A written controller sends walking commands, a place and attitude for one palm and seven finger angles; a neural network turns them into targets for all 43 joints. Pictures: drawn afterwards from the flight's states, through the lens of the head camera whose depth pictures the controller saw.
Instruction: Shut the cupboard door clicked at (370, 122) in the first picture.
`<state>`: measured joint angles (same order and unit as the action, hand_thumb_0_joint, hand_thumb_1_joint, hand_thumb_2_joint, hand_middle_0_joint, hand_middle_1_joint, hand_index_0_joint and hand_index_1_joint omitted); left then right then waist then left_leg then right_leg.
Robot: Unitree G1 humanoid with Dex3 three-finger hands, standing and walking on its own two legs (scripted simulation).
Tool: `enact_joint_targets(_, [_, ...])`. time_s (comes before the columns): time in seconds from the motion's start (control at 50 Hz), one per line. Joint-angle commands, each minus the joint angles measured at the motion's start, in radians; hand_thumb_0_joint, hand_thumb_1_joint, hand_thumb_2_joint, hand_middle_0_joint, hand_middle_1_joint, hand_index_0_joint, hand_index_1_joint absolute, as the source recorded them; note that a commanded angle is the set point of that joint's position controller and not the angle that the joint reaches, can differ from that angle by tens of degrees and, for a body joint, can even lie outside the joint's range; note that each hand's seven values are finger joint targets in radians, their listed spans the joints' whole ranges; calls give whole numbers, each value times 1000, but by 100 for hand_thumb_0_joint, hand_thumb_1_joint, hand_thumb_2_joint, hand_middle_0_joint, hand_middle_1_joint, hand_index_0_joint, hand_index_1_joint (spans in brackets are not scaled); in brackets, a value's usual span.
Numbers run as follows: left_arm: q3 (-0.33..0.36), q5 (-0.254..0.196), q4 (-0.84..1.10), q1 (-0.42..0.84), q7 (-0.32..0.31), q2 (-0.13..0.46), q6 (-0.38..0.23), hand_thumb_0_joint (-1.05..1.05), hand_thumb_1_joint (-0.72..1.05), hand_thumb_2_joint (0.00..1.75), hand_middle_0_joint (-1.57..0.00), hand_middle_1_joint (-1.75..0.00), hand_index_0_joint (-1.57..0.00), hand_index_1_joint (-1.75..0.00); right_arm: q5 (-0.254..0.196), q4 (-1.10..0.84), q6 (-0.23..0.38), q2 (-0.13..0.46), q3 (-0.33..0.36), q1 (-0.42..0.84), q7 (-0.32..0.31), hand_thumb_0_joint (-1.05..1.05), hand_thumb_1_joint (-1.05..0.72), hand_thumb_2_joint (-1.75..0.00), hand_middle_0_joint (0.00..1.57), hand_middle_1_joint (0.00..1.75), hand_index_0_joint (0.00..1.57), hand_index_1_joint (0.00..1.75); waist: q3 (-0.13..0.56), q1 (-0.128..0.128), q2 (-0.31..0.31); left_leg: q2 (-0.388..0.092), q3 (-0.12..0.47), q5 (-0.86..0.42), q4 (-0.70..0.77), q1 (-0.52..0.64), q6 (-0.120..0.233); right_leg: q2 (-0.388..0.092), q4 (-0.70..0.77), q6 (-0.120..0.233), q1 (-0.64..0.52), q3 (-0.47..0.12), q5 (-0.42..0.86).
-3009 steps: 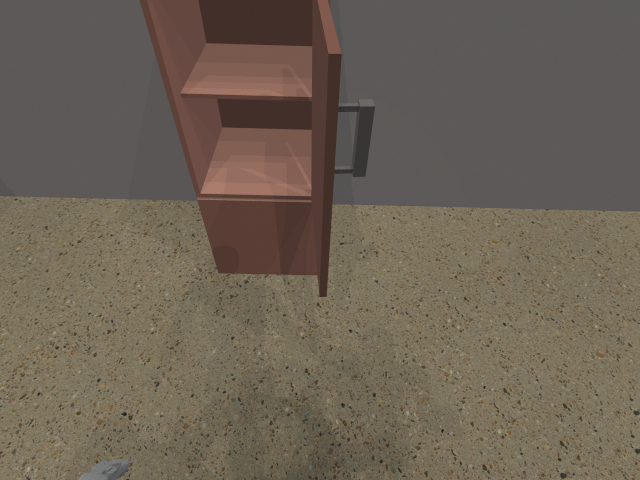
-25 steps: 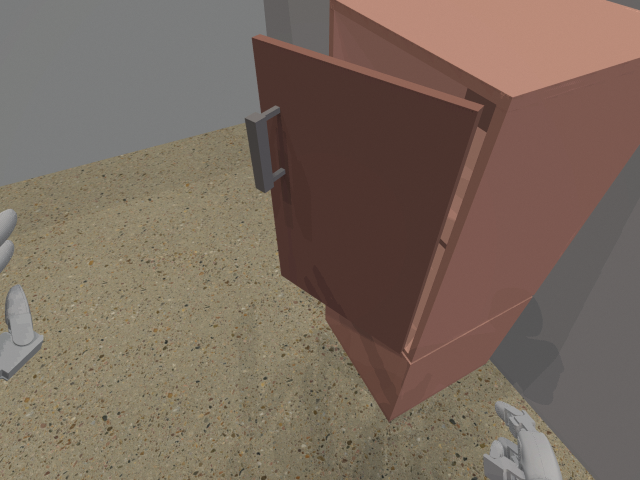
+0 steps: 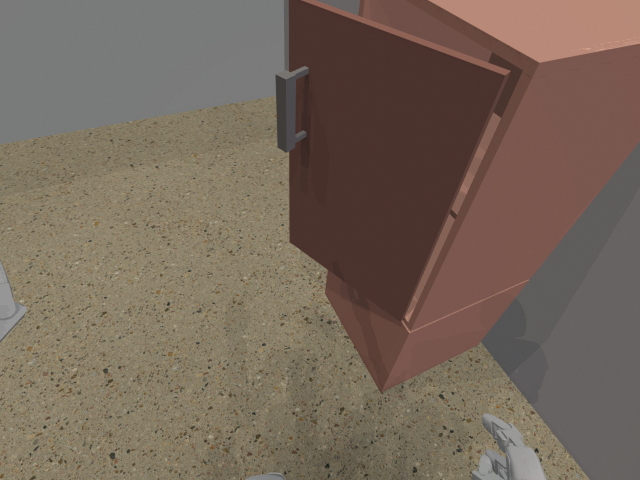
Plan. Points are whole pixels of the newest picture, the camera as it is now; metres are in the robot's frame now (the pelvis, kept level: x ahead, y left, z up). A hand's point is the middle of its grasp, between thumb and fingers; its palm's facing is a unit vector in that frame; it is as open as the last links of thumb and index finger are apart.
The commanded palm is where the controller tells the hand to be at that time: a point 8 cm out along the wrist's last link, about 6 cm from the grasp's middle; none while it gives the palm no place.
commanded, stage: step back with the hand held close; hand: left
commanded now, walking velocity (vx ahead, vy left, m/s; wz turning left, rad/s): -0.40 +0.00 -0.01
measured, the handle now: (294, 109) +0.70 +0.10 +0.10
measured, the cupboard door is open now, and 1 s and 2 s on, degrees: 24 24 24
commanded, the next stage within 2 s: stop stepping back and stand still in 0.62 s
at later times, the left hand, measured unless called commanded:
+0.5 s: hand out of the picture +0.13 +0.30 +0.18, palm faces +0.49 -0.75 -0.45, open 7.4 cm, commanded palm +0.05 +0.32 +0.20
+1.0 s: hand out of the picture +0.01 +0.26 +0.20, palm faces +0.41 -0.78 -0.47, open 7.4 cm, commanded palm -0.03 +0.28 +0.20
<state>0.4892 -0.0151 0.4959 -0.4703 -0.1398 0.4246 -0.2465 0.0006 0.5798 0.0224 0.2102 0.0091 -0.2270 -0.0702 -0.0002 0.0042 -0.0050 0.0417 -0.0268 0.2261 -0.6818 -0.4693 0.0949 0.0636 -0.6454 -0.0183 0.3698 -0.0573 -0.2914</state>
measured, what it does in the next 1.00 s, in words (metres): walks backwards: left foot, then right foot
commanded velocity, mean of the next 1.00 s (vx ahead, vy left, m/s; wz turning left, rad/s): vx -0.26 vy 0.01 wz -0.03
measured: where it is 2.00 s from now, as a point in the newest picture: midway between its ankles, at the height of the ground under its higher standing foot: outside the picture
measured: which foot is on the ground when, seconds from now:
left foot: down 0.00-0.26, up 0.28-0.36, down 0.38-0.80, up 0.82-0.88, down 0.90-1.00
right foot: down 0.00-0.40, up 0.42-0.68, down 0.70-1.00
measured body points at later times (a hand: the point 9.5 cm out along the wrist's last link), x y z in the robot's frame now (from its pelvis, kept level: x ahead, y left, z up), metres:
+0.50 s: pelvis -0.07 +0.01 +0.00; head -0.05 +0.05 +0.45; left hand +0.10 +0.33 +0.20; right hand +0.09 -0.24 -0.07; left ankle +0.01 +0.10 -0.72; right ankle -0.04 -0.13 -0.70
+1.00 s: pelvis -0.19 -0.01 +0.01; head -0.23 +0.02 +0.46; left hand -0.02 +0.30 +0.22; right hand -0.07 -0.28 -0.06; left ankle -0.10 +0.08 -0.72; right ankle -0.28 -0.13 -0.72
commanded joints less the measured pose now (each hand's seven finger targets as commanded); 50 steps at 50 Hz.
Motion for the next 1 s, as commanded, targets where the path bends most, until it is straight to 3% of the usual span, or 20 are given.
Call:
enact_joint_targets(0.0, [74,-14,201,17,-3,174,-59,0,90,90,-20,-30,-20,-30,-4,-142,66,166,67,103,-6,0,-90,-90,20,30,20,30,165,-4,-44,-209,251,146,292,-132,6,-70,-21,34,-265,-92,225])
enact_joint_targets(0.14, [141,1,291,-5,-10,218,-70,0,90,90,-20,-30,-20,-30,5,-173,49,157,63,125,-10,0,-90,-90,20,30,20,30,117,-8,-104,-189,230,529,289,-383,13,-96,-1,67,-317,-177,-64])
enact_joint_targets(0.22, [117,-8,263,-14,-30,220,-67,0,90,90,-20,-30,-20,-30,11,-143,38,115,62,81,1,0,-90,-90,20,30,20,30,86,-25,67,-78,142,295,-37,-66,-75,-306,300,166,85,-391,-215])
enact_joint_targets(0.26, [96,-14,229,-35,-45,211,-63,0,90,90,-20,-30,-20,-30,4,-120,27,105,65,62,10,0,-90,-90,20,30,20,30,133,-36,168,-49,96,184,-212,106,-95,-383,369,186,177,-366,-111])
enact_joint_targets(0.3, [90,-15,208,-38,-52,208,-52,0,90,90,-20,-30,-20,-30,1,-111,23,111,67,56,7,0,-90,-90,20,30,20,30,136,-43,146,-60,107,158,-177,137,-87,-364,331,169,171,-295,18])
enact_joint_targets(0.34, [84,-12,213,-23,-54,211,-47,0,90,90,-20,-30,-20,-30,2,-114,23,115,56,73,-4,0,-90,-90,20,30,20,30,76,-39,54,-94,127,132,113,127,-65,-246,228,98,161,-170,8])
enact_joint_targets(0.38, [87,-6,240,2,-58,196,-59,0,90,90,-20,-30,-20,-30,4,-122,46,157,61,106,-30,0,-90,-90,20,30,20,30,52,-26,-241,-268,316,118,365,-142,22,-37,-78,15,-68,-15,77])
enact_joint_targets(0.4, [94,-2,236,27,-54,204,-61,0,90,90,-20,-30,-20,-30,6,-119,59,139,67,129,-41,0,-90,-90,20,30,20,30,58,-11,-243,-320,343,-16,367,-205,41,-18,-151,0,-157,5,96])
enact_joint_targets(0.44, [125,-4,223,-19,-34,208,-68,0,90,90,-20,-30,-20,-30,11,-115,85,147,82,97,-29,0,-90,-90,20,30,20,30,137,-6,-247,-394,353,282,458,-297,73,6,-305,-4,-271,-11,-75])
enact_joint_targets(0.46, [127,1,248,-3,-30,200,-66,0,90,90,-20,-30,-20,-30,16,-114,89,148,83,100,-26,0,-90,-90,20,30,20,30,124,-7,-227,-392,354,327,454,-337,83,11,-329,-3,-292,-15,-72])
enact_joint_targets(0.52, [73,-23,333,1,-13,163,-73,0,90,90,-20,-30,-20,-30,13,-93,121,133,75,94,-15,0,-90,-90,20,30,20,30,166,-2,-163,-335,271,-28,340,-34,38,-3,-99,-3,-162,12,-91])
enact_joint_targets(0.66, [68,-35,336,30,8,184,-79,0,90,90,-20,-30,-20,-30,26,-9,169,125,63,92,11,0,-90,-90,20,30,20,30,322,12,-267,-305,203,-649,248,478,-1,14,238,-21,-60,56,-32])
enact_joint_targets(0.72, [137,-49,328,-106,26,220,-82,0,90,90,-20,-30,-20,-30,11,-56,143,103,63,95,25,0,-90,-90,20,30,20,30,431,25,-181,-225,99,-605,165,509,-40,-10,334,-23,-168,75,229])
enact_joint_targets(0.76, [193,-68,340,-177,23,278,-69,0,90,90,-20,-30,-20,-30,-13,-113,102,71,49,110,24,0,-90,-90,20,30,20,30,427,20,39,-107,-40,-363,37,374,-84,-159,315,-3,-224,4,549])
enact_joint_targets(0.78, [206,-85,337,-185,16,286,-59,0,90,90,-20,-30,-20,-30,-32,-134,85,66,41,120,20,0,-90,-90,20,30,20,30,371,14,192,-59,-53,-118,-32,243,-92,-237,274,-3,-252,-35,733])
enact_joint_targets(0.8, [273,-93,320,-239,3,342,-51,0,90,90,-20,-30,-20,-30,-46,-153,76,73,37,127,13,0,-90,-90,20,30,20,30,349,25,227,-52,-18,42,-84,140,-84,-270,224,4,-268,-43,771])
enact_joint_targets(0.86, [205,-85,204,-253,-8,259,5,0,90,90,-20,-30,-20,-30,-34,-136,51,73,10,118,-10,0,-90,-90,20,30,20,30,172,-21,45,-81,11,-31,39,74,-77,-264,219,85,-214,-87,538])
enact_joint_targets(0.9, [132,-77,125,-112,-14,216,31,0,90,90,-20,-30,-20,-30,-31,-103,61,122,19,87,-23,0,-90,-90,20,30,20,30,52,-44,-3,-99,39,-205,150,220,-68,-191,212,35,-59,-7,405])
enact_joint_targets(0.94, [66,-59,59,-62,-23,194,43,0,90,90,-20,-30,-20,-30,-26,-92,71,144,24,59,-38,0,-90,-90,20,30,20,30,62,-32,-78,-168,126,-423,205,299,-37,-94,173,-27,-27,50,344])
enact_joint_targets(0.98, [-8,-52,48,22,-19,156,46,0,90,90,-20,-30,-20,-30,-29,-99,82,153,24,74,-41,0,-90,-90,20,30,20,30,-11,-18,-82,-228,205,-209,319,198,-30,-57,210,-29,-61,39,62])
